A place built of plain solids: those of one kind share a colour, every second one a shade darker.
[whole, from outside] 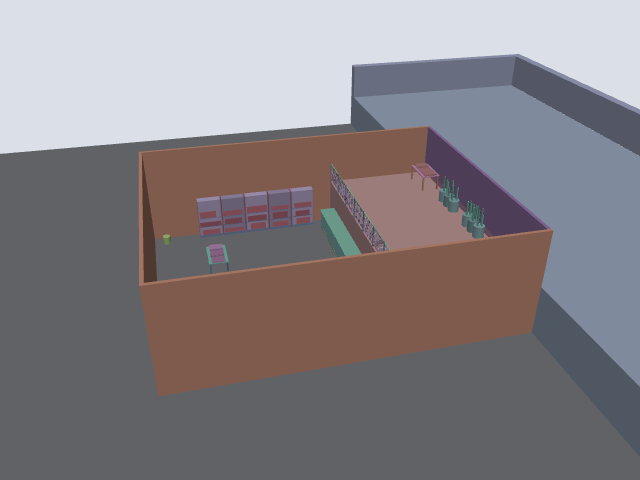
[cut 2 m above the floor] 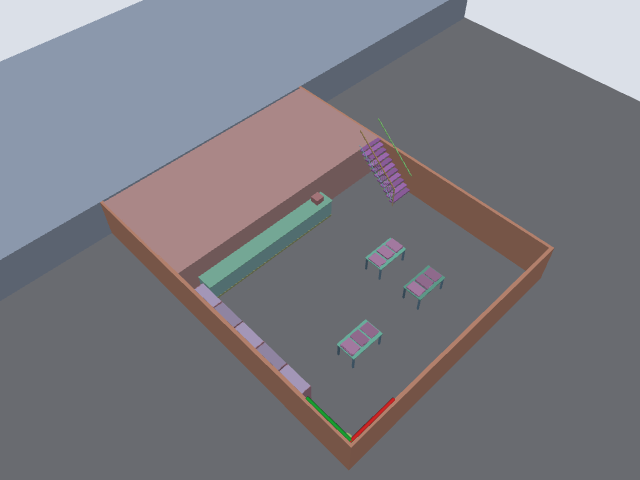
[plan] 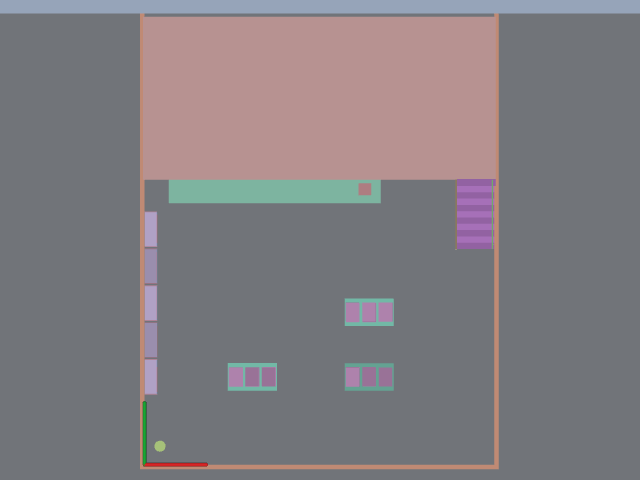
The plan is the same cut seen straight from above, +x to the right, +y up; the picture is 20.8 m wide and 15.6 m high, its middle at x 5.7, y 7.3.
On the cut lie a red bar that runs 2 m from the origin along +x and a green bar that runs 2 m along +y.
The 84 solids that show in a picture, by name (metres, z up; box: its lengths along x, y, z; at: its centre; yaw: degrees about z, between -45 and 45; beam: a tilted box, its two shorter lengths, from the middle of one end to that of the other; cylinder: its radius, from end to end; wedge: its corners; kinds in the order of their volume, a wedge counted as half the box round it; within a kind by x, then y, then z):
{
 "street_ground_1": {"box": [39.8, 12.65, 2.27], "at": [5.68, 20.98, 1.08]},
 "upper_1": {"box": [11.46, 5.3, 2.27], "at": [5.68, 11.91, 1.08]},
 "street_hedge_1": {"box": [0.6, 12.65, 2.2], "at": [-13.92, 20.98, 3.32]},
 "street_hedge_2": {"box": [39.8, 0.6, 2.2], "at": [5.68, 27.61, 3.32]},
 "wall_1": {"box": [0.15, 14.81, 4.79], "at": [-0.07, 7.25, 2.35]},
 "wall_2": {"box": [5.1, 0.15, 4.79], "at": [2.4, -0.07, 2.35]},
 "wall_3": {"box": [1.5, 0.15, 4.79], "at": [5.4, -0.07, 2.35]},
 "wall_4": {"box": [5.66, 0.15, 4.79], "at": [8.68, -0.07, 2.35]},
 "wall_5": {"box": [0.15, 14.81, 4.79], "at": [11.44, 7.25, 2.35]},
 "counter_1": {"box": [6.86, 0.7, 1.05], "at": [4.23, 8.9, 0.47]},
 "shelves_body_1": {"box": [0.4, 1.16, 2.1], "at": [0.2, 2.85, 1.0]},
 "shelves_body_2": {"box": [0.4, 1.16, 2.1], "at": [0.2, 4.05, 1.0]},
 "shelves_body_3": {"box": [0.4, 1.16, 2.1], "at": [0.2, 5.25, 1.0]},
 "shelves_body_4": {"box": [0.4, 1.16, 2.1], "at": [0.2, 6.45, 1.0]},
 "shelves_body_5": {"box": [0.4, 1.16, 2.1], "at": [0.2, 7.65, 1.0]},
 "window_wall_1": {"box": [9.46, 0.15, 2.52], "at": [4.73, 14.59, 3.48]},
 "window_wall_2": {"box": [1.2, 0.15, 2.52], "at": [10.06, 14.59, 3.48]},
 "window_wall_3": {"box": [0.7, 0.15, 2.52], "at": [11.01, 14.59, 3.48]},
 "shelves_goods_1": {"box": [0.41, 0.82, 0.36], "at": [0.2, 2.76, 1.27]},
 "shelves_goods_2": {"box": [0.41, 1.06, 0.25], "at": [0.2, 2.85, 0.73]},
 "shelves_goods_3": {"box": [0.41, 0.9, 0.29], "at": [0.2, 2.87, 0.27]},
 "shelves_goods_4": {"box": [0.41, 0.88, 0.3], "at": [0.2, 4.02, 0.76]},
 "shelves_goods_5": {"box": [0.41, 0.98, 0.28], "at": [0.2, 4.02, 1.23]},
 "shelves_goods_6": {"box": [0.41, 0.99, 0.25], "at": [0.2, 4.04, 0.25]},
 "shelves_goods_7": {"box": [0.41, 0.99, 0.32], "at": [0.2, 5.25, 0.77]},
 "shelves_goods_8": {"box": [0.41, 1.03, 0.38], "at": [0.2, 5.26, 1.28]},
 "shelves_goods_9": {"box": [0.41, 0.79, 0.36], "at": [0.2, 5.28, 0.31]},
 "shelves_goods_10": {"box": [0.41, 0.94, 0.25], "at": [0.2, 6.45, 1.22]},
 "shelves_goods_11": {"box": [0.41, 0.84, 0.29], "at": [0.2, 6.46, 0.27]},
 "shelves_goods_12": {"box": [0.41, 0.8, 0.36], "at": [0.2, 6.46, 0.79]},
 "shelves_goods_13": {"box": [0.41, 0.75, 0.29], "at": [0.2, 7.64, 0.76]},
 "shelves_goods_14": {"box": [0.41, 0.93, 0.28], "at": [0.2, 7.67, 1.23]},
 "shelves_goods_15": {"box": [0.41, 0.75, 0.35], "at": [0.2, 7.68, 0.31]},
 "upper_bin_1": {"cylinder": 0.25, "from": [3.56, 14.09, 2.22], "to": [3.56, 14.09, 2.77]},
 "upper_bin_2": {"cylinder": 0.25, "from": [4.1, 14.09, 2.22], "to": [4.1, 14.09, 2.77]},
 "upper_bin_3": {"cylinder": 0.25, "from": [4.64, 14.09, 2.22], "to": [4.64, 14.09, 2.77]},
 "upper_bin_4": {"cylinder": 0.25, "from": [6.16, 14.09, 2.22], "to": [6.16, 14.09, 2.77]},
 "upper_bin_5": {"cylinder": 0.25, "from": [6.7, 14.09, 2.22], "to": [6.7, 14.09, 2.77]},
 "upper_bin_6": {"cylinder": 0.25, "from": [7.24, 14.09, 2.22], "to": [7.24, 14.09, 2.77]},
 "shelves_shelf_1": {"box": [0.41, 1.1, 0.18], "at": [0.21, 2.85, 0.04]},
 "shelves_shelf_2": {"box": [0.41, 1.1, 0.18], "at": [0.21, 4.05, 0.04]},
 "shelves_shelf_3": {"box": [0.41, 1.1, 0.18], "at": [0.21, 5.25, 0.04]},
 "shelves_shelf_4": {"box": [0.41, 1.1, 0.18], "at": [0.21, 6.45, 0.04]},
 "shelves_shelf_5": {"box": [0.41, 1.1, 0.18], "at": [0.21, 7.65, 0.04]},
 "stair_step_1": {"box": [1.26, 0.24, 0.07], "at": [10.78, 7.13, 0.15]},
 "stair_step_2": {"box": [1.26, 0.24, 0.07], "at": [10.78, 7.33, 0.34]},
 "stair_step_3": {"box": [1.26, 0.24, 0.07], "at": [10.78, 7.54, 0.52]},
 "stair_step_4": {"box": [1.26, 0.24, 0.07], "at": [10.78, 7.74, 0.71]},
 "stair_step_5": {"box": [1.26, 0.24, 0.07], "at": [10.78, 7.95, 0.89]},
 "stair_step_6": {"box": [1.26, 0.24, 0.07], "at": [10.78, 8.15, 1.08]},
 "stair_step_7": {"box": [1.26, 0.24, 0.07], "at": [10.78, 8.36, 1.26]},
 "stair_step_8": {"box": [1.26, 0.24, 0.07], "at": [10.78, 8.56, 1.45]},
 "stair_step_9": {"box": [1.26, 0.24, 0.07], "at": [10.78, 8.77, 1.63]},
 "stair_step_10": {"box": [1.26, 0.24, 0.07], "at": [10.78, 8.97, 1.82]},
 "stair_step_11": {"box": [1.26, 0.23, 0.07], "at": [10.78, 9.17, 2.0]},
 "counter_top_1": {"box": [6.9, 0.78, 0.04], "at": [4.23, 8.88, 1.02]},
 "top_1": {"box": [1.6, 0.9, 0.04], "at": [3.5, 2.85, 0.74]},
 "top_2": {"box": [1.6, 0.9, 0.04], "at": [7.3, 2.85, 0.74]},
 "top_3": {"box": [1.6, 0.9, 0.04], "at": [7.3, 4.95, 0.74]},
 "back_stallriser_1": {"box": [9.46, 0.05, 0.3], "at": [4.73, 14.53, 2.37]},
 "shelves_cheek_1": {"box": [0.41, 0.032, 2.1], "at": [0.21, 2.29, 1.0]},
 "shelves_cheek_2": {"box": [0.41, 0.032, 2.1], "at": [0.21, 3.48, 1.0]},
 "shelves_cheek_3": {"box": [0.41, 0.032, 2.1], "at": [0.21, 4.68, 1.0]},
 "shelves_cheek_4": {"box": [0.41, 0.032, 2.1], "at": [0.21, 5.88, 1.0]},
 "shelves_cheek_5": {"box": [0.41, 0.032, 2.1], "at": [0.21, 7.08, 1.0]},
 "stair_guard_rail_1": {"wedge": [[10.1, 7.0, 1.08], [10.1, 7.0, 1.14], [10.1, 9.26, 3.12], [10.1, 9.26, 3.18], [10.15, 7.0, 1.08], [10.15, 7.0, 1.14], [10.15, 9.26, 3.12], [10.15, 9.26, 3.18]]},
 "stair_wall_rail_1": {"wedge": [[11.29, 7.0, 1.09], [11.29, 7.0, 1.14], [11.29, 9.26, 3.12], [11.29, 9.26, 3.18], [11.32, 7.0, 1.09], [11.32, 7.0, 1.14], [11.32, 9.26, 3.12], [11.32, 9.26, 3.18]]},
 "upper_top_1": {"box": [1.6, 0.9, 0.04], "at": [1.5, 13.9, 2.96]},
 "stair_guard_low_1": {"wedge": [[10.11, 7.0, 0.25], [10.11, 7.0, 0.28], [10.11, 9.26, 2.28], [10.11, 9.26, 2.32], [10.14, 7.0, 0.25], [10.14, 7.0, 0.28], [10.14, 9.26, 2.28], [10.14, 9.26, 2.32]]},
 "kite_1": {"box": [0.44, 0.62, 0.022], "at": [2.98, 2.84, 0.86]},
 "kite_2": {"box": [0.44, 0.62, 0.022], "at": [3.49, 2.86, 0.84]},
 "kite_3": {"box": [0.44, 0.62, 0.022], "at": [4.03, 2.85, 0.79]},
 "kite_4": {"box": [0.44, 0.62, 0.022], "at": [6.75, 2.84, 0.86]},
 "kite_5": {"box": [0.44, 0.62, 0.022], "at": [6.76, 4.94, 0.82]},
 "kite_6": {"box": [0.44, 0.62, 0.022], "at": [7.29, 4.96, 0.86]},
 "kite_7": {"box": [0.44, 0.62, 0.022], "at": [7.3, 2.85, 0.84]},
 "kite_8": {"box": [0.44, 0.62, 0.022], "at": [7.83, 2.85, 0.79]},
 "kite_9": {"box": [0.44, 0.62, 0.022], "at": [7.83, 4.95, 0.86]},
 "till_1": {"box": [0.42, 0.4, 0.28], "at": [7.16, 8.95, 1.18]},
 "plant_pot_1": {"cylinder": 0.18, "from": [0.5, 0.6, 0.0], "to": [0.5, 0.6, 0.38]},
 "upper_kite_1": {"box": [0.44, 0.62, 0.022], "at": [0.96, 13.9, 3.06]},
 "upper_kite_2": {"box": [0.44, 0.62, 0.022], "at": [1.51, 13.89, 3.01]},
 "upper_kite_3": {"box": [0.44, 0.62, 0.022], "at": [2.04, 13.9, 3.06]},
 "counter_kick_1": {"box": [6.86, 0.012, 0.15], "at": [4.23, 8.54, 0.03]}
}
